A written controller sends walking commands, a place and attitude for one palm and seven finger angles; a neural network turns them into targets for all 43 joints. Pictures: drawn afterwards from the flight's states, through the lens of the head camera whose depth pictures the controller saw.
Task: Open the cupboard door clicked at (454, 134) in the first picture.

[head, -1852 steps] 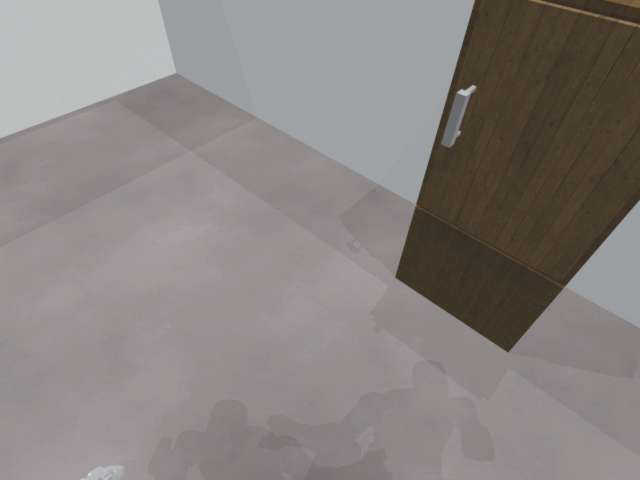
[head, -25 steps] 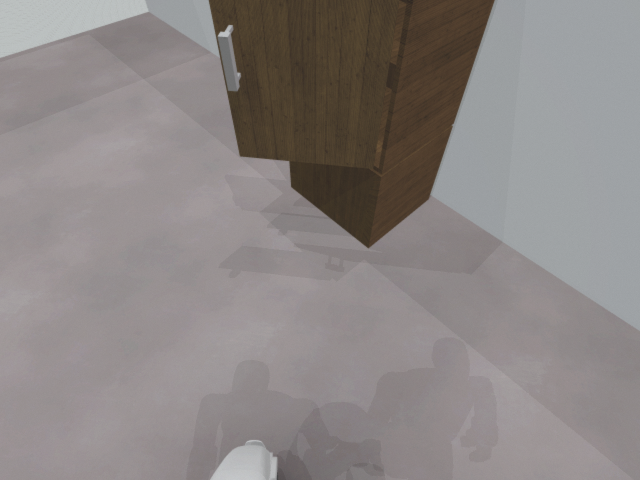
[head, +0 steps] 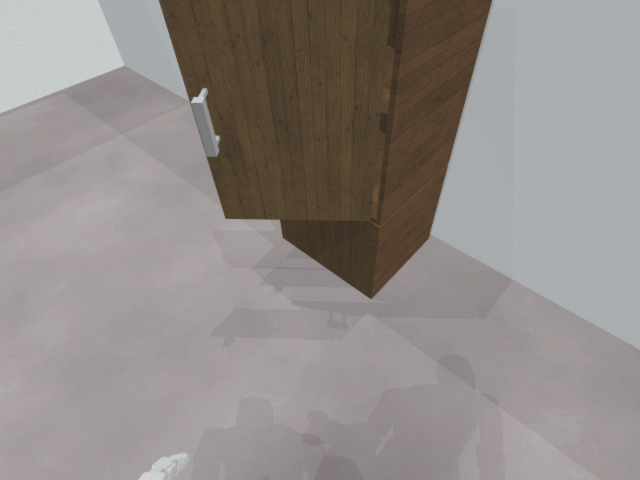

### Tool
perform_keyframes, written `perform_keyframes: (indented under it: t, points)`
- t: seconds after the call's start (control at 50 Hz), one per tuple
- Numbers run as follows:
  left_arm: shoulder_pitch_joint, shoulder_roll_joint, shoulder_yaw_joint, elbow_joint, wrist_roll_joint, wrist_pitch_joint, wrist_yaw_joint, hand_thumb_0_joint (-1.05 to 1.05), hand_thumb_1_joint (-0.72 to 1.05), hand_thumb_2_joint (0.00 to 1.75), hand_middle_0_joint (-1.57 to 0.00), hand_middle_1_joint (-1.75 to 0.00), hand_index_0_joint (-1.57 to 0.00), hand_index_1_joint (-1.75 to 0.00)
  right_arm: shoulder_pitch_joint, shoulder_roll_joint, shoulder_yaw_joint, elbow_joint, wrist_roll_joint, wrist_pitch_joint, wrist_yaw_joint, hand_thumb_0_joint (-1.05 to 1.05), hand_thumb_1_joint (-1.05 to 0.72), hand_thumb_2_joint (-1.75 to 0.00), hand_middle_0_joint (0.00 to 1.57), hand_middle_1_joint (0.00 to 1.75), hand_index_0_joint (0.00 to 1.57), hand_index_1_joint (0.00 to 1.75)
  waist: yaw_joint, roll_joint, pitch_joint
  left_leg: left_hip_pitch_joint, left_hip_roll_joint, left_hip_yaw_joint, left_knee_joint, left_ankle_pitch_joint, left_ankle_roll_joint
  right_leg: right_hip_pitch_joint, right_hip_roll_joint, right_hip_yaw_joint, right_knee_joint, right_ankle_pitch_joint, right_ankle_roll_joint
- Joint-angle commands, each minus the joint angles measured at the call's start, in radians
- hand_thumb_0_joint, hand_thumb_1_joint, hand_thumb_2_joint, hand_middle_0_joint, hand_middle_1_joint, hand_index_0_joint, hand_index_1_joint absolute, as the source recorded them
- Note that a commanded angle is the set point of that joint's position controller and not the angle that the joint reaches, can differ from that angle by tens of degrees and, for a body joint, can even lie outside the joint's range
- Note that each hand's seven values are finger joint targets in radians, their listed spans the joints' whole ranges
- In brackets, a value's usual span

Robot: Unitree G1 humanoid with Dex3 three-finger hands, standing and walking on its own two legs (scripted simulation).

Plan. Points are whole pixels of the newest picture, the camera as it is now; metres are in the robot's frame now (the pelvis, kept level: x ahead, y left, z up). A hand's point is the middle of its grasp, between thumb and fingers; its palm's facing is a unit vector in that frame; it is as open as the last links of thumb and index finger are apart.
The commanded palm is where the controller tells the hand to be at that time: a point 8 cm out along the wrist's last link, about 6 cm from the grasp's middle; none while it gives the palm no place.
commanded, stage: take the last steps up to it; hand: left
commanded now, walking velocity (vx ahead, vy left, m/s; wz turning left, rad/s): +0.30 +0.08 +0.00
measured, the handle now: (208, 122) +0.82 +0.30 +0.01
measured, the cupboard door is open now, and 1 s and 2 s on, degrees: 39 39 39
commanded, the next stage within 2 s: come to a stop and stand still in 0.38 s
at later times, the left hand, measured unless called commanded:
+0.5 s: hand (160, 479) +0.16 +0.26 -0.17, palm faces +0.05 -0.99 -0.16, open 7.4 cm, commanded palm none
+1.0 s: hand (187, 365) +0.33 +0.26 -0.17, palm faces -0.01 -0.98 -0.17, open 7.4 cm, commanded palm none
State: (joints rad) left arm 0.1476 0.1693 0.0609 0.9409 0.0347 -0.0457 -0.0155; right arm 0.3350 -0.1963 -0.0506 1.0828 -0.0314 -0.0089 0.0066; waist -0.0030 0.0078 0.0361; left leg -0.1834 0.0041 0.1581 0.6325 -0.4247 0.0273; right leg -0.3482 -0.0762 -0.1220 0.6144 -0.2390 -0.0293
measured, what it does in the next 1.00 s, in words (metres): walks ahead: left foot, then right foot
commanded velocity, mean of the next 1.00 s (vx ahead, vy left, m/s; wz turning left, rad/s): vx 0.00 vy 0.01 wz -0.01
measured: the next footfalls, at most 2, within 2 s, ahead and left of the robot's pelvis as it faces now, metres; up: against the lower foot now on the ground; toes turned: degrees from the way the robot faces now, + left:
left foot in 0.36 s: +0.26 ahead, +0.18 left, +0.00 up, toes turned +3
right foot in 0.68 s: +0.23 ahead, -0.05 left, +0.00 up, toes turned -3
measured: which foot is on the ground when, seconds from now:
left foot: up 0.00-0.34, down 0.36-1.00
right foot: down 0.00-0.36, up 0.38-0.66, down 0.68-1.00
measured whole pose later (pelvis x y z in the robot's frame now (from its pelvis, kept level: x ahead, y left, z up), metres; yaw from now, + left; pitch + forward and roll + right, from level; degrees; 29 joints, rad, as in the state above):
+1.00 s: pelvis +0.23 +0.09 +0.01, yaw -2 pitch +0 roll +0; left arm 0.13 0.19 0.04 1.00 0.02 0.05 0.03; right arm 0.24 -0.15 -0.04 1.05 -0.03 0.03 -0.04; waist -0.01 -0.05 0.07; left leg -0.22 0.00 0.10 0.55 -0.32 0.04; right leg -0.33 -0.05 -0.04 0.69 -0.40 0.01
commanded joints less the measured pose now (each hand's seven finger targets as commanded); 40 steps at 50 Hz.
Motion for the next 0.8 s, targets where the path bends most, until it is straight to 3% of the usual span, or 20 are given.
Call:
perform_keyframes:
  t: [0.0, 0.02, 0.06, 0.1, 0.22, 0.26, 0.28, 0.3, 0.32, 0.34, 0.36, 0.4, 0.44, 0.5, 0.56, 0.62, 0.68, 0.72, 0.74, 0.78]
  points:
    - [0.245, 0.2, 0.038, 0.033, -0.016, -0.008, 0.027, 0.0, 0.9, 0.9, -0.2, -0.3, -0.2, -0.3, -0.135, -0.095, -0.02, -0.123, 0.007, -0.027, 0.005, 0.0, -0.9, -0.9, 0.2, 0.3, 0.2, 0.3, 0.087, -0.222, 0.06, -0.543, 0.066, -0.173, 0.507, -0.026, -0.02, 0.283, -0.374, 0.626, -0.499, -0.395, -0.19]
    - [0.194, 0.155, 0.026, 0.022, -0.018, -0.014, 0.029, 0.0, 0.9, 0.9, -0.2, -0.3, -0.2, -0.3, -0.129, -0.088, -0.019, -0.11, 0.003, -0.025, 0.007, 0.0, -0.9, -0.9, 0.2, 0.3, 0.2, 0.3, 0.055, -0.141, 0.057, -0.512, 0.094, -0.189, 0.485, 0.064, -0.032, 0.24, -0.333, 0.491, -0.487, -0.277, -0.16]
    - [0.17, 0.116, 0.02, 0.023, -0.018, -0.031, 0.028, 0.0, 0.9, 0.9, -0.2, -0.3, -0.2, -0.3, -0.077, -0.046, -0.009, -0.077, 0.002, -0.02, 0.012, 0.0, -0.9, -0.9, 0.2, 0.3, 0.2, 0.3, 0.022, -0.112, -0.005, -0.425, 0.108, -0.156, 0.396, 0.14, -0.054, 0.241, -0.262, 0.288, -0.456, 0.015, -0.122]
    - [0.188, 0.123, 0.019, 0.051, -0.017, -0.044, 0.023, 0.0, 0.9, 0.9, -0.2, -0.3, -0.2, -0.3, -0.068, -0.017, -0.004, -0.072, 0.008, -0.017, 0.015, 0.0, -0.9, -0.9, 0.2, 0.3, 0.2, 0.3, 0.017, -0.109, -0.037, -0.376, 0.096, -0.115, 0.273, 0.155, -0.069, 0.268, -0.232, 0.182, -0.428, 0.207, -0.118]
    - [0.22, 0.162, 0.024, 0.115, -0.012, -0.033, 0.018, 0.0, 0.9, 0.9, -0.2, -0.3, -0.2, -0.3, -0.15, 0.0, 0.001, -0.109, 0.011, -0.029, 0.028, 0.0, -0.9, -0.9, 0.2, 0.3, 0.2, 0.3, 0.042, -0.16, -0.005, -0.271, 0.048, -0.049, -0.008, 0.194, -0.06, 0.268, -0.218, 0.125, -0.374, 0.206, -0.098]
    - [0.21, 0.164, 0.024, 0.124, -0.014, -0.021, 0.018, 0.0, 0.9, 0.9, -0.2, -0.3, -0.2, -0.3, -0.118, -0.013, -0.001, -0.098, 0.009, -0.035, 0.025, 0.0, -0.9, -0.9, 0.2, 0.3, 0.2, 0.3, 0.018, -0.162, 0.008, -0.135, 0.019, -0.017, -0.105, 0.246, -0.048, 0.19, -0.192, 0.099, -0.329, 0.137, -0.071]
    - [0.196, 0.154, 0.025, 0.123, -0.015, -0.015, 0.019, 0.0, 0.9, 0.9, -0.2, -0.3, -0.2, -0.3, -0.064, -0.033, -0.005, -0.079, 0.007, -0.041, 0.019, 0.0, -0.9, -0.9, 0.2, 0.3, 0.2, 0.3, -0.014, -0.125, 0.01, -0.023, 0.011, -0.008, -0.166, 0.256, -0.042, 0.128, -0.169, 0.079, -0.267, 0.113, -0.054]
    - [0.194, 0.131, 0.018, 0.116, -0.015, -0.01, 0.017, 0.0, 0.9, 0.9, -0.2, -0.3, -0.2, -0.3, 0.037, -0.083, -0.017, -0.049, 0.005, -0.047, 0.01, 0.0, -0.9, -0.9, 0.2, 0.3, 0.2, 0.3, -0.059, -0.024, -0.034, 0.133, 0.045, -0.054, -0.196, 0.234, -0.025, 0.049, -0.129, 0.048, -0.105, 0.094, -0.035]
    - [0.223, 0.08, 0.01, 0.1, -0.021, -0.004, 0.014, 0.0, 0.9, 0.9, -0.2, -0.3, -0.2, -0.3, 0.141, -0.184, -0.039, -0.027, -0.009, -0.051, -0.005, 0.0, -0.9, -0.9, 0.2, 0.3, 0.2, 0.3, -0.088, 0.205, -0.102, 0.286, 0.258, -0.323, -0.238, 0.234, 0.058, -0.126, -0.016, -0.034, 0.152, -0.141, 0.011]
    - [0.178, 0.058, -0.005, 0.054, -0.021, -0.005, 0.015, 0.0, 0.9, 0.9, -0.2, -0.3, -0.2, -0.3, 0.215, -0.234, -0.047, -0.027, -0.006, -0.04, -0.02, 0.0, -0.9, -0.9, 0.2, 0.3, 0.2, 0.3, -0.11, 0.28, -0.117, 0.293, 0.399, -0.517, -0.347, 0.242, 0.148, -0.235, 0.042, -0.013, 0.412, -0.371, 0.024]
    - [0.144, 0.055, -0.004, 0.048, -0.014, -0.004, 0.022, 0.0, 0.9, 0.9, -0.2, -0.3, -0.2, -0.3, 0.168, -0.211, -0.04, -0.033, -0.007, -0.035, -0.025, 0.0, -0.9, -0.9, 0.2, 0.3, 0.2, 0.3, -0.096, 0.193, -0.094, 0.192, 0.412, -0.511, -0.384, 0.119, 0.173, -0.257, 0.015, 0.054, 0.549, -0.363, 0.003]
    - [0.112, 0.06, 0.001, 0.06, -0.013, 0.005, 0.015, 0.0, 0.9, 0.9, -0.2, -0.3, -0.2, -0.3, 0.039, -0.125, -0.017, -0.068, 0.0, -0.041, -0.029, 0.0, -0.9, -0.9, 0.2, 0.3, 0.2, 0.3, -0.043, 0.194, -0.012, 0.017, 0.363, -0.436, -0.434, 0.081, 0.16, -0.271, -0.046, 0.107, 0.616, -0.209, 0.007]
    - [0.158, 0.041, -0.002, 0.085, -0.01, 0.013, 0.007, 0.0, 0.9, 0.9, -0.2, -0.3, -0.2, -0.3, -0.003, -0.084, -0.002, -0.071, 0.002, -0.058, -0.035, 0.0, -0.9, -0.9, 0.2, 0.3, 0.2, 0.3, -0.002, 0.126, -0.02, -0.014, 0.317, -0.307, -0.43, 0.256, 0.133, -0.211, -0.06, 0.104, 0.537, -0.141, 0.02]
    - [0.171, 0.002, -0.018, 0.102, -0.018, 0.03, 0.018, 0.0, 0.9, 0.9, -0.2, -0.3, -0.2, -0.3, -0.031, -0.064, 0.008, -0.068, 0.001, -0.061, -0.042, 0.0, -0.9, -0.9, 0.2, 0.3, 0.2, 0.3, 0.02, 0.037, -0.056, -0.045, 0.291, -0.183, -0.375, 0.633, 0.134, -0.061, -0.043, 0.099, 0.297, -0.1, 0.041]
    - [0.188, 0.018, -0.023, 0.108, -0.021, 0.045, 0.029, 0.0, 0.9, 0.9, -0.2, -0.3, -0.2, -0.3, -0.083, -0.088, 0.01, -0.064, 0.006, -0.039, -0.051, 0.0, -0.9, -0.9, 0.2, 0.3, 0.2, 0.3, 0.032, 0.065, -0.076, -0.051, 0.278, -0.146, -0.293, 0.738, 0.117, 0.086, 0.002, 0.059, 0.08, -0.055, 0.05]
    - [0.183, 0.085, -0.006, 0.095, -0.015, 0.059, 0.034, 0.0, 0.9, 0.9, -0.2, -0.3, -0.2, -0.3, -0.108, -0.096, -0.002, -0.057, 0.016, -0.008, -0.053, 0.0, -0.9, -0.9, 0.2, 0.3, 0.2, 0.3, 0.043, 0.087, -0.03, -0.1, 0.233, -0.145, -0.225, 0.546, 0.058, 0.153, -0.002, 0.085, -0.084, 0.129, 0.039]
    - [0.119, 0.169, -0.001, 0.05, -0.008, 0.063, 0.035, 0.0, 0.9, 0.9, -0.2, -0.3, -0.2, -0.3, -0.043, -0.069, -0.013, -0.059, 0.024, 0.016, -0.04, 0.0, -0.9, -0.9, 0.2, 0.3, 0.2, 0.3, 0.004, -0.003, -0.001, -0.136, 0.095, -0.105, -0.138, 0.257, -0.015, 0.104, -0.131, 0.202, -0.102, 0.436, -0.048]
    - [0.104, 0.186, 0.006, 0.044, -0.015, 0.054, 0.042, 0.0, 0.9, 0.9, -0.2, -0.3, -0.2, -0.3, -0.015, -0.047, -0.016, -0.056, 0.024, 0.034, -0.039, 0.0, -0.9, -0.9, 0.2, 0.3, 0.2, 0.3, -0.005, -0.204, -0.098, -0.082, 0.027, -0.049, 0.017, 0.171, -0.041, 0.131, -0.213, 0.277, -0.173, 0.561, -0.107]
    - [0.097, 0.179, 0.004, 0.047, -0.016, 0.051, 0.049, 0.0, 0.9, 0.9, -0.2, -0.3, -0.2, -0.3, -0.011, -0.033, -0.014, -0.057, 0.026, 0.04, -0.038, 0.0, -0.9, -0.9, 0.2, 0.3, 0.2, 0.3, -0.007, -0.267, -0.103, -0.097, 0.008, -0.064, 0.083, 0.009, -0.047, 0.151, -0.236, 0.283, -0.205, 0.635, -0.145]
    - [0.074, 0.182, 0.013, 0.034, -0.014, 0.05, 0.058, 0.0, 0.9, 0.9, -0.2, -0.3, -0.2, -0.3, -0.034, -0.033, -0.012, -0.067, 0.028, 0.043, -0.039, 0.0, -0.9, -0.9, 0.2, 0.3, 0.2, 0.3, 0.008, -0.232, -0.112, -0.167, 0.004, -0.103, 0.154, -0.114, -0.05, 0.223, -0.258, 0.292, -0.189, 0.792, -0.185]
